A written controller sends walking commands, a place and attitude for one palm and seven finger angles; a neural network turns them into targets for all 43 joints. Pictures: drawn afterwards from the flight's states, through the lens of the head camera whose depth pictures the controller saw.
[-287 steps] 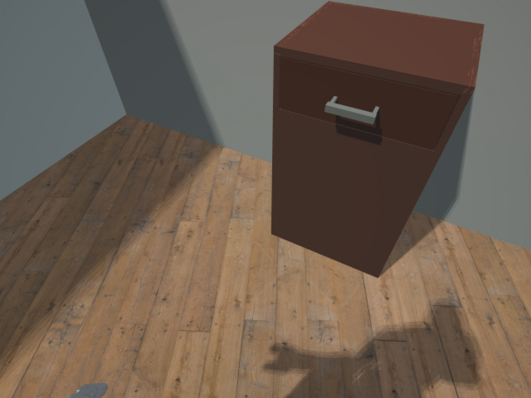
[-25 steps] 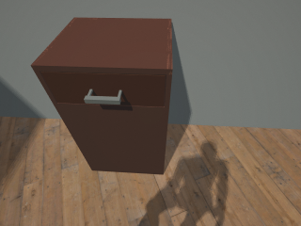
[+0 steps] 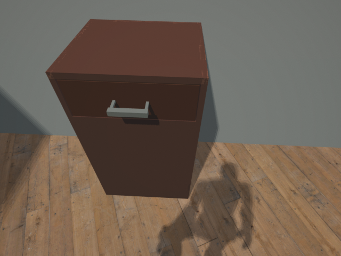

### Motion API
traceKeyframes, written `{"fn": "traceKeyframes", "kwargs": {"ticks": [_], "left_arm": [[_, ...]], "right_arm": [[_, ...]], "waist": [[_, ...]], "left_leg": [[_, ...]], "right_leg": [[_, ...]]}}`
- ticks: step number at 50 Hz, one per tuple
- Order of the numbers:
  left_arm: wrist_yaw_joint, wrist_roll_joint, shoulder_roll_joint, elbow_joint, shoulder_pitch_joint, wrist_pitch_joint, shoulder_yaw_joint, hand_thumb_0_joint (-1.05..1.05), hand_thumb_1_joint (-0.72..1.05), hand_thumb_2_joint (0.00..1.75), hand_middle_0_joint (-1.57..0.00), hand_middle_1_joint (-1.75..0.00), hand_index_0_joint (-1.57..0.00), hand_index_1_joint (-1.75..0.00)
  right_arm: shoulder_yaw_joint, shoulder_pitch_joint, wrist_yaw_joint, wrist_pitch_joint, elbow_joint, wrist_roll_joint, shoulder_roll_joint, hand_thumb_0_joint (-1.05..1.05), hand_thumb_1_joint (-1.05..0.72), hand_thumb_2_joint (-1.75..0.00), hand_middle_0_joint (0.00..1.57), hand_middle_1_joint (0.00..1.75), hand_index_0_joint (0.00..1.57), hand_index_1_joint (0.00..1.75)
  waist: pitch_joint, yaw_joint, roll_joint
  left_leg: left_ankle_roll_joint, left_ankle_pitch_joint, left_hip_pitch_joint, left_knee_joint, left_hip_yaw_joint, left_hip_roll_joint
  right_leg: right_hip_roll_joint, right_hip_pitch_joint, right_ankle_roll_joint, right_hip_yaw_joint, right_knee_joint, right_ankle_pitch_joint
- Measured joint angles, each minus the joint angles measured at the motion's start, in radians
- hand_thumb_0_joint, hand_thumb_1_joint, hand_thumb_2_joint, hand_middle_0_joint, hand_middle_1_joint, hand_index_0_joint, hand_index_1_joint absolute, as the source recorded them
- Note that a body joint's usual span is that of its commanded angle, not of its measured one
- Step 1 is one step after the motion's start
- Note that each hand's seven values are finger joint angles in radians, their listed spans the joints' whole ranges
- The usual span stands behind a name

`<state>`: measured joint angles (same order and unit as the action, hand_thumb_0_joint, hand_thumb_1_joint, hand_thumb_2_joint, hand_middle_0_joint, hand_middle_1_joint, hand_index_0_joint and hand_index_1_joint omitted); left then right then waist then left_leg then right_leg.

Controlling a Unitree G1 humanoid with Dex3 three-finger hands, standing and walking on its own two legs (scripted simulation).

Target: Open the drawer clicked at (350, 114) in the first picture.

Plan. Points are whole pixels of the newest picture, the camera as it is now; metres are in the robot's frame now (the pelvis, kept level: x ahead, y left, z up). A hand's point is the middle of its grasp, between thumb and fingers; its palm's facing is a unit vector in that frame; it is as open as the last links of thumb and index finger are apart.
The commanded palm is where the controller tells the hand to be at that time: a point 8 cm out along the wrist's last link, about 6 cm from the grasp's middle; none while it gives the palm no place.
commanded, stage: look again from close up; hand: left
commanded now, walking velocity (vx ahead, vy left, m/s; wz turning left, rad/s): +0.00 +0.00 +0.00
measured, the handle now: (129, 108) +0.56 +0.19 +0.01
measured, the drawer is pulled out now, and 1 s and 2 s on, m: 0.00 0.00 0.00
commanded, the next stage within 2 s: shuffle to correct the standing spot in 0.20 s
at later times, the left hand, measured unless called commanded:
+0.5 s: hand out of the picture -0.01 +0.17 -0.17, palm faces -0.03 -0.98 -0.18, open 7.4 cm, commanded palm none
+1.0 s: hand out of the picture +0.08 +0.19 -0.18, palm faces +0.03 -0.96 -0.28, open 7.4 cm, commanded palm none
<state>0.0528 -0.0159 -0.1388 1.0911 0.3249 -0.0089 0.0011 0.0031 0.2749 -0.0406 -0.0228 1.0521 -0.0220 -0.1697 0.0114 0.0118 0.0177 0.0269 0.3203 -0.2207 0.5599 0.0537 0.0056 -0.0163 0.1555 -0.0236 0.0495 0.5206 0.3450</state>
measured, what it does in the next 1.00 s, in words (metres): stands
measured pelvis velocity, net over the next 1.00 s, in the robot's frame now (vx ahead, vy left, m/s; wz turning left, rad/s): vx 0.05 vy -0.01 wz -0.02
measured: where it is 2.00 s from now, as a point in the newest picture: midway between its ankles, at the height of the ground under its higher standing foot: outside the picture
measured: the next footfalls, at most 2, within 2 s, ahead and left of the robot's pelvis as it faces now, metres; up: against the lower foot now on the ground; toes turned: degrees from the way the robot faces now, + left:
right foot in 1.24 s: +0.06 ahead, -0.13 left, +0.00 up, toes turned -3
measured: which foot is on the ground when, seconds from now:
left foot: down 0.00-1.00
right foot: down 0.00-1.00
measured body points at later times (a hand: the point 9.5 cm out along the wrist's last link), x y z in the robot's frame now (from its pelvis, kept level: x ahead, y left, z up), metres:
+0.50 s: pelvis +0.01 +0.00 +0.00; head +0.03 +0.00 +0.45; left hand -0.01 +0.22 -0.16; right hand -0.02 -0.21 -0.16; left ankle -0.01 +0.10 -0.73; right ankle -0.04 -0.10 -0.73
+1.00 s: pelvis +0.05 -0.01 -0.01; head +0.08 -0.01 +0.44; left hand +0.08 +0.24 -0.16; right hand +0.13 -0.25 -0.16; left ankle +0.03 +0.09 -0.73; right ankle -0.03 -0.10 -0.72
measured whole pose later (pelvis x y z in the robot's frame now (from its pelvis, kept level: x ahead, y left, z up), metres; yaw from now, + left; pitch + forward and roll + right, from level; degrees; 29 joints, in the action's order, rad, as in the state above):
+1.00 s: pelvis +0.05 -0.01 -0.01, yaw -1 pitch +0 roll +2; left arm 0.06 -0.01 -0.21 0.97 0.28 0.01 0.03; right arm 0.03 0.16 -0.02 0.01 0.96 -0.02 -0.18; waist 0.07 0.02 -0.04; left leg 0.02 0.31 -0.25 0.60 0.11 -0.02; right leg 0.03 0.22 -0.03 0.04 0.73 0.44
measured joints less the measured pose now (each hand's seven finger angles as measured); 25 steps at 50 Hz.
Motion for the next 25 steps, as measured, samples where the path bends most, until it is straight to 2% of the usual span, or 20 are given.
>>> {"fn": "traceKeyframes", "kwargs": {"ticks": [8,17,20,25], "left_arm": [[-0.015,-0.001,-0.029,-0.023,-0.034,0.010,-0.005,0.00,0.91,0.90,-0.20,-0.30,-0.20,-0.30],[-0.022,0.001,-0.026,-0.012,-0.037,0.012,-0.011,0.00,0.91,0.90,-0.20,-0.30,-0.20,-0.30],[-0.027,-0.003,-0.020,-0.002,-0.025,0.014,-0.011,0.00,0.91,0.90,-0.20,-0.30,-0.20,-0.30],[-0.041,-0.015,-0.012,0.007,-0.001,0.025,-0.003,0.00,0.91,0.90,-0.20,-0.30,-0.20,-0.30]], "right_arm": [[-0.020,0.026,0.010,0.004,0.008,-0.003,0.004,0.01,-0.95,-0.90,0.20,0.30,0.20,0.30],[-0.032,0.049,0.016,-0.002,0.036,0.000,0.025,0.01,-0.92,-0.90,0.20,0.30,0.20,0.30],[-0.030,0.054,0.017,-0.001,0.045,-0.002,0.031,0.01,-0.91,-0.90,0.20,0.30,0.20,0.30],[-0.015,0.066,0.013,0.003,0.041,-0.008,0.035,0.01,-0.91,-0.90,0.20,0.30,0.20,0.30]], "waist": [[-0.005,-0.008,-0.008],[0.016,-0.013,-0.020],[0.014,-0.014,-0.029],[0.005,-0.016,-0.041]], "left_leg": [[0.027,-0.040,0.009,-0.060,0.024,-0.034],[0.031,-0.064,0.006,-0.100,0.029,-0.045],[0.029,-0.054,0.009,-0.095,0.032,-0.046],[0.019,-0.017,0.003,-0.061,0.045,-0.038]], "right_leg": [[0.034,0.018,0.021,-0.022,-0.009,-0.019],[0.043,0.032,0.027,-0.027,-0.026,-0.032],[0.044,0.038,0.018,-0.030,-0.006,-0.015],[0.045,0.072,-0.018,-0.026,0.072,0.059]]}}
